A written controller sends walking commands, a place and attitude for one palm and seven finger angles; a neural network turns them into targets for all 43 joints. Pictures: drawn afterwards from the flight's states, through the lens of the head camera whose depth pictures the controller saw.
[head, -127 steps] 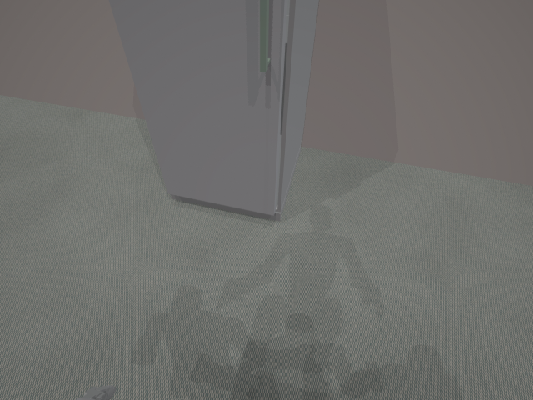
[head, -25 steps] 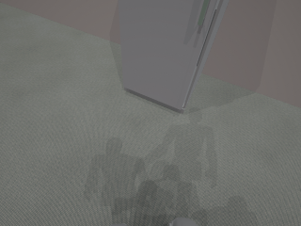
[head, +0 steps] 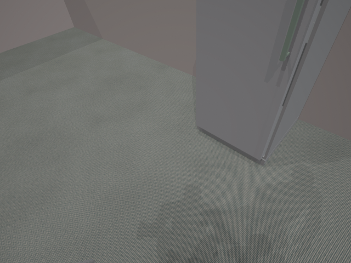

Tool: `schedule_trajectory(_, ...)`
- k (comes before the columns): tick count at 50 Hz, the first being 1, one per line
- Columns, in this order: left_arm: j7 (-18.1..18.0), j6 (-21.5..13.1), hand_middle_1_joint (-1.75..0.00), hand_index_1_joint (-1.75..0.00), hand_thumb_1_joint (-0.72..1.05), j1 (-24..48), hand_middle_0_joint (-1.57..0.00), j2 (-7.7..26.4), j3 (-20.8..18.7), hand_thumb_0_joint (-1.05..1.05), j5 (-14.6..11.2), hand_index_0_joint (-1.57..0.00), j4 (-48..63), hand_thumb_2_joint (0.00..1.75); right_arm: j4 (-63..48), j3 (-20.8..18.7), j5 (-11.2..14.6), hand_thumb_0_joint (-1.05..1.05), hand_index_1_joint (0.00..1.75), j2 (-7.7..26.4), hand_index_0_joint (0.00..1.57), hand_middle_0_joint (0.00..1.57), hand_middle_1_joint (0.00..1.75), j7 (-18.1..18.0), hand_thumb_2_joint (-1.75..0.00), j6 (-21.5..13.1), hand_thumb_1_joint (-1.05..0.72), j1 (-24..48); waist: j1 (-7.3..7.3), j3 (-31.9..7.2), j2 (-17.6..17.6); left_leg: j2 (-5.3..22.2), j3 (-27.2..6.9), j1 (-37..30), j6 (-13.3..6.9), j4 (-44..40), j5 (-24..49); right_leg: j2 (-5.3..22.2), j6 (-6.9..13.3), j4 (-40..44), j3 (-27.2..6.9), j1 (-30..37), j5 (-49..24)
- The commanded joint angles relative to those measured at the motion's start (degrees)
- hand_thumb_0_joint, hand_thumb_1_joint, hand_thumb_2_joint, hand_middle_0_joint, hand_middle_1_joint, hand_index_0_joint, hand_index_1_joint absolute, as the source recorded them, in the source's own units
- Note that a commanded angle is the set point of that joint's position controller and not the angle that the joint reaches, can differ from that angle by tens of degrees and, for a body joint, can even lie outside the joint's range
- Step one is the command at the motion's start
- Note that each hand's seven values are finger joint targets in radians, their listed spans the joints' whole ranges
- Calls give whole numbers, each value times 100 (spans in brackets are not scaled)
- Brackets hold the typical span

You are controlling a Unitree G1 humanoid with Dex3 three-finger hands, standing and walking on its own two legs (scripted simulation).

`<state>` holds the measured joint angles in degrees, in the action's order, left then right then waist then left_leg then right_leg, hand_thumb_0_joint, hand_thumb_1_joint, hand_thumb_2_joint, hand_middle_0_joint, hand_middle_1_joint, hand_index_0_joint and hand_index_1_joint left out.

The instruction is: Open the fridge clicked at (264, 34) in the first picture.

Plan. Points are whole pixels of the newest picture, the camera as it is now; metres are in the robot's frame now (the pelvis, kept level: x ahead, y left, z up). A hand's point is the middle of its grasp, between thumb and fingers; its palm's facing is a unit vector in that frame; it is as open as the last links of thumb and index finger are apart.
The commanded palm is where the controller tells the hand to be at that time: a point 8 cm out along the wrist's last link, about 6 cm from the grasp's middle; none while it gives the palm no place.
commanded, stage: walk to a spot facing it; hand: right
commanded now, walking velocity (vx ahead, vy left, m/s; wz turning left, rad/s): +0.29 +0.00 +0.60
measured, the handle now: (299, 12) +0.88 -0.43 +0.21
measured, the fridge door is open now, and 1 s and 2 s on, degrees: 0 0 0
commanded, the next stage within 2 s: none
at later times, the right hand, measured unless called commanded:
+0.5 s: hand (216, 217) +0.31 -0.10 -0.20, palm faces -0.39 +0.92 -0.07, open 7.4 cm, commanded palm none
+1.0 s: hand (224, 168) +0.49 -0.15 -0.19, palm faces -0.44 +0.87 -0.22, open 7.4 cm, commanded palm none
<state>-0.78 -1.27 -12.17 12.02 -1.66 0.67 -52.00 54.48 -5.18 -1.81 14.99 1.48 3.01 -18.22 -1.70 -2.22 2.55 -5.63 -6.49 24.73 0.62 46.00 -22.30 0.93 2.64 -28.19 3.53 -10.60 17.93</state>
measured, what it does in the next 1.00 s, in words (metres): walks ahead, turning left: left foot, then right foot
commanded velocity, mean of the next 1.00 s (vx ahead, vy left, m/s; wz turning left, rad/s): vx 0.27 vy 0.00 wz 0.59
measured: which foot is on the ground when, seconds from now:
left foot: up 0.00-0.52, down 0.54-0.96, up 0.98-1.00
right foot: down 0.00-0.52, up 0.54-0.94, down 0.96-1.00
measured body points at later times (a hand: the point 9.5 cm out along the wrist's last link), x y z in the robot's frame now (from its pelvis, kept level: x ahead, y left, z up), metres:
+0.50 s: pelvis +0.15 +0.01 -0.02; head +0.21 -0.01 +0.42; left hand -0.07 +0.14 -0.13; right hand +0.33 -0.15 -0.19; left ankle +0.22 +0.10 -0.72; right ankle -0.02 -0.08 -0.73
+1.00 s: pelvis +0.39 +0.03 -0.02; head +0.44 +0.04 +0.43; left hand +0.42 +0.32 -0.13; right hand +0.51 -0.20 -0.18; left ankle +0.22 +0.09 -0.72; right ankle +0.52 -0.03 -0.74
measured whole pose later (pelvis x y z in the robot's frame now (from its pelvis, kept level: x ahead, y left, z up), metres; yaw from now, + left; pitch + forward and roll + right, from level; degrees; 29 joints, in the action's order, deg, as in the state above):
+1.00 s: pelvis +0.39 +0.03 -0.02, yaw +35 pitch +1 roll +0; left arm 0.2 -3.5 -2.7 10.0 -1.2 1.7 -50.1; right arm 57.3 -5.0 -0.8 13.5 0.1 -1.3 -19.8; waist -4.9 3.9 2.6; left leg -1.1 -4.7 12.6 0.0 46.1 -29.0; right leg 6.5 -1.2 -36.0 8.0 -24.9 10.4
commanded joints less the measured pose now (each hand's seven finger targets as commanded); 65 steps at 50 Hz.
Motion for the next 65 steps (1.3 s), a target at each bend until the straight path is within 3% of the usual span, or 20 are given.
schedule_trajectory(1,-120,-215,-30,-30,90,-232,-20,901,-186,0,53,-20,259,90,-586,-172,-77,0,30,397,20,20,30,179,-90,-213,-90,535,93,1126,-764,630,334,1721,144,2019,746,1695,32,2167,-1420,60,1210)
schedule_trajectory(9,-217,-372,-30,-30,90,-1502,-20,431,-26,0,-9,-20,-335,90,-380,-60,-40,0,30,8,20,20,30,139,-90,-87,-90,566,141,1000,-1177,742,584,2297,222,2773,1650,1373,-649,1541,34,951,-2471)
schedule_trajectory(18,-263,-349,-30,-30,90,-2449,-20,257,-4,0,95,-20,-910,90,-582,138,3,0,30,-282,20,20,30,200,-90,-188,-90,1887,536,1298,-1097,750,1580,2245,-77,750,1092,1636,-151,1249,723,2029,-4534)
schedule_trajectory(23,-217,-304,-30,-30,90,-2272,-20,670,-171,0,21,-20,-878,90,-280,53,-1,0,30,-5,20,20,30,92,-90,-361,-90,861,-38,241,-1392,7,2124,-175,-571,-773,600,1676,-252,-821,1312,1910,-7839)
schedule_trajectory(25,-130,-299,-30,-30,90,-1705,-20,672,-165,0,-68,-20,-622,90,108,-122,-23,0,30,468,20,20,30,38,-90,-471,-90,-501,-775,-356,-1250,522,1553,-2902,-955,-1508,1439,1658,-379,-3015,1417,-40,-5538)
schedule_trajectory(26,-94,-305,-30,-30,90,-1664,-20,219,-106,0,-160,-20,-402,90,198,-197,24,0,30,969,20,20,30,-25,-90,-515,-90,-1008,-847,-901,-28,2299,-1104,-4349,-1754,-1839,2202,731,-555,-4972,1208,-1935,523)
schedule_trajectory(27,-135,-345,-30,-30,90,-1163,-20,199,-159,0,-128,-20,-137,90,194,-234,186,0,30,1188,20,20,30,-93,-90,-483,-90,-1030,-762,-1062,87,2975,-2723,-4405,-2232,-2397,2817,400,-523,-6075,411,-2816,1681)
schedule_trajectory(28,-139,-325,-30,-30,90,-908,-20,294,-228,0,-68,-20,-43,90,82,-225,212,0,30,1069,20,20,30,-150,-90,-421,-90,-655,-577,-273,-550,2954,-2173,-3600,-2178,-2746,2200,665,-368,-6067,-149,-3027,972)
schedule_trajectory(29,-79,-295,-30,-30,90,-1031,-20,154,-206,0,-8,-20,-39,90,-24,-184,198,0,30,837,20,20,30,-170,-90,-471,-90,-248,-301,141,-379,2695,-1721,-2846,-1033,-2932,1901,916,-449,-5744,-259,-3033,334)
schedule_trajectory(30,-64,-219,-30,-30,90,-1205,-20,113,-189,0,9,-20,-146,90,-103,-111,183,0,30,625,20,20,30,-180,-90,-515,-90,195,54,342,-289,2489,-1366,-2095,-762,-3074,1737,1068,-519,-5377,-343,-2723,55)
schedule_trajectory(33,-38,-56,-30,-30,90,-1163,-20,18,-215,0,69,-20,-196,90,-89,-8,53,0,30,384,20,20,30,-203,-90,-666,-90,402,384,736,-547,2015,-484,-555,-1269,-3234,2136,1073,-586,-4397,-220,-1961,117)
schedule_trajectory(36,34,-9,-30,-30,90,-848,-20,-26,-205,0,74,-20,-45,90,-61,-24,42,0,30,395,20,20,30,-136,-90,-710,-90,311,394,762,44,1546,-102,-397,-1180,-3176,2329,1003,-726,-3501,-23,-2008,-342)
schedule_trajectory(44,135,-228,-30,-30,90,614,-20,224,-182,0,68,-20,525,90,-95,-125,40,0,30,658,20,20,30,-157,-90,-650,-90,-199,-115,237,695,1398,-525,-1767,-921,-2212,3384,418,-667,-919,315,-1606,-500)
schedule_trajectory(46,48,-280,-30,-30,90,231,-20,463,-228,0,74,-20,405,90,-160,-139,85,0,30,666,20,20,30,-171,-90,-614,-90,-123,141,-114,538,1233,-482,-1737,-721,-1436,3992,252,-606,9,443,-510,-833)
schedule_trajectory(47,-22,-302,-30,-30,90,-477,-20,788,-308,0,103,-20,212,90,-206,-136,132,0,30,596,20,20,30,-176,-90,-607,-90,-51,490,-608,220,1045,-292,-1003,-453,-481,3747,624,-459,351,187,1053,-1579)
schedule_trajectory(48,-68,-312,-30,-30,90,-1200,-20,1536,-489,0,161,-20,64,90,-307,-81,209,0,30,213,20,20,30,-144,-90,-597,-90,-219,730,-1333,-1392,322,367,466,-99,1163,1148,2326,70,125,-1507,2723,-3047)
schedule_trajectory(49,-55,-251,-30,-30,90,-1638,-20,1686,-446,0,118,-20,-32,90,-346,-26,203,0,30,161,20,20,30,-127,-90,-652,-90,-258,814,-1702,-1916,286,492,1090,18,2765,-1413,3369,663,139,-2304,3072,-4692)
schedule_trajectory(53,-70,-229,-30,-30,90,-227,-20,750,-192,0,81,-20,153,90,-396,-85,63,0,30,219,20,20,30,-5,-90,-427,-90,371,367,160,-1230,1098,613,1208,212,3085,-494,2539,328,667,-481,638,-3627)
schedule_trajectory(56,-77,-193,-30,-30,90,17,-20,651,-200,0,82,-20,110,90,-387,-80,65,0,30,-72,20,20,30,55,-90,-174,-90,135,89,356,-1462,1083,948,618,257,2353,25,2075,99,884,548,-224,-2906)
schedule_trajectory(65,-36,-31,-30,-30,90,-146,-20,894,-430,0,110,-20,97,90,-778,-86,21,0,30,-138,20,20,30,65,-90,-87,-90,859,278,355,-1474,1053,1304,369,261,27,639,2199,180,593,1162,405,-2540)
